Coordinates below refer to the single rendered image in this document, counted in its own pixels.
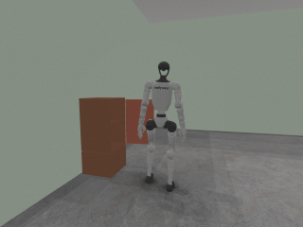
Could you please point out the left robot upper arm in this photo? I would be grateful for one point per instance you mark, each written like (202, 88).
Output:
(146, 93)

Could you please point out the robot left forearm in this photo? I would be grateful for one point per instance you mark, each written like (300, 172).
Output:
(142, 115)

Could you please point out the cupboard door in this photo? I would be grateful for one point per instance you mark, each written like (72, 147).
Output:
(132, 111)

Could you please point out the robot right forearm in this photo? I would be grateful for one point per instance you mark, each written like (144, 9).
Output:
(181, 116)

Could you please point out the robot left thigh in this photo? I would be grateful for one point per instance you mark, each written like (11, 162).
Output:
(151, 135)

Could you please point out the robot right thigh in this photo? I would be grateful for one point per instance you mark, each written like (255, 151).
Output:
(172, 134)

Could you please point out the left robot hand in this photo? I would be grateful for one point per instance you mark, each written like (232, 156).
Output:
(140, 128)

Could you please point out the right robot hand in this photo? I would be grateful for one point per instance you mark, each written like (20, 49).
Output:
(184, 132)

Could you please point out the robot thigh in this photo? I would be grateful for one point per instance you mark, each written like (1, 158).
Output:
(172, 134)
(151, 135)

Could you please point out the right robot upper arm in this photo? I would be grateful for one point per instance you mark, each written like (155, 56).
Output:
(177, 94)

